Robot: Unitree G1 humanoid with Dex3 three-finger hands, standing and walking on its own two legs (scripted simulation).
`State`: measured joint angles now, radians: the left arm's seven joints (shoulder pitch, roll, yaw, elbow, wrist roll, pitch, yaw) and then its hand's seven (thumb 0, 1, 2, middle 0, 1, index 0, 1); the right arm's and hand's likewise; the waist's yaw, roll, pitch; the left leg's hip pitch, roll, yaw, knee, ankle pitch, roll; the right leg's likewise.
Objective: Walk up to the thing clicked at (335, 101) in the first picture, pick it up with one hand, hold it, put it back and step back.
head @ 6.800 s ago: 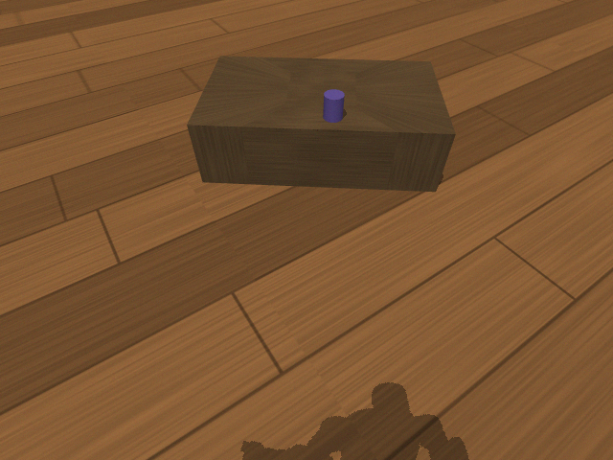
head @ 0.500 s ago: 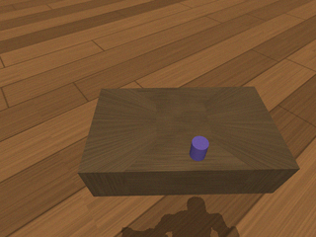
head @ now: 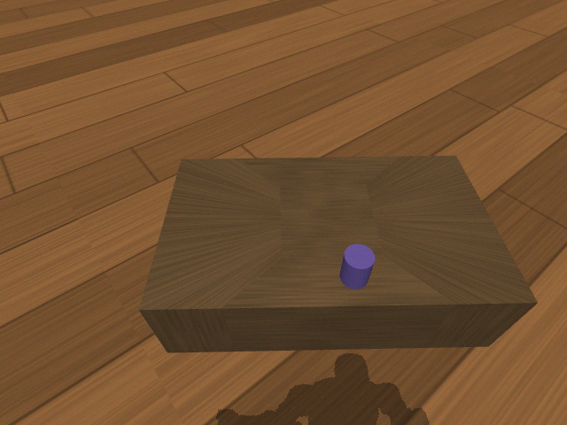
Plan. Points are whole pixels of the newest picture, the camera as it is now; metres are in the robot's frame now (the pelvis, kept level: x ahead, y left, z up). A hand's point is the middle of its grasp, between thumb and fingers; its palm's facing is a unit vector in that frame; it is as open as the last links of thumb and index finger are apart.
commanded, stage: stand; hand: right
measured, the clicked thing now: (356, 266) +0.62 -0.21 -0.40
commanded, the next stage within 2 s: walk up in 0.90 s
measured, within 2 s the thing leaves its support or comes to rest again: neither
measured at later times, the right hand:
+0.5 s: hand out of the picture +0.07 -0.25 -0.16, palm faces -0.03 +0.94 -0.33, open 7.4 cm
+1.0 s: hand out of the picture +0.08 -0.25 -0.16, palm faces -0.03 +0.94 -0.33, open 7.4 cm
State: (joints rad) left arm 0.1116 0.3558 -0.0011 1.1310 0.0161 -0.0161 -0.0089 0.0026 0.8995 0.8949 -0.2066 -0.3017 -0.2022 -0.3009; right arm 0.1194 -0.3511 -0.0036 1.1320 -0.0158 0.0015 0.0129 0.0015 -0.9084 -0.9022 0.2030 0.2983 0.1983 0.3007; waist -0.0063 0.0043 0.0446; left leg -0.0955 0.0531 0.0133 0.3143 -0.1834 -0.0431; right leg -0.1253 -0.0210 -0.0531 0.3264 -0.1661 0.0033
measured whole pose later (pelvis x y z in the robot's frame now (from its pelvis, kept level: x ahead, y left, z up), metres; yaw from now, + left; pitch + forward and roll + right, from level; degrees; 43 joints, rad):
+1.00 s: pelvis +0.02 +0.00 -0.01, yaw +0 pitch -2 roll +0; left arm 0.16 0.37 0.05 1.07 0.04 -0.01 -0.04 0.00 0.90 0.89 -0.21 -0.30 -0.20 -0.30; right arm 0.18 -0.36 -0.03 1.07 -0.03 -0.01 0.03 0.00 -0.91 -0.90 0.20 0.30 0.20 0.30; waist 0.00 0.00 0.03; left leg -0.12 0.04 0.01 0.42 -0.32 0.00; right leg -0.17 -0.03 -0.04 0.48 -0.36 -0.03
